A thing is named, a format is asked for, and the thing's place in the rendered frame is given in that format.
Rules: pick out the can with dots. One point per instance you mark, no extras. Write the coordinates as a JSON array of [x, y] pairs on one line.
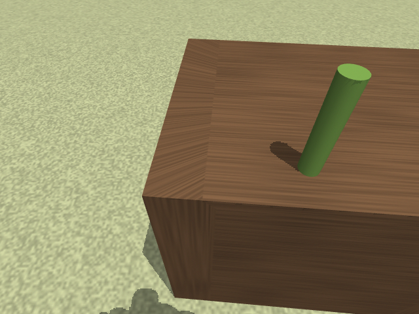
[[344, 92]]

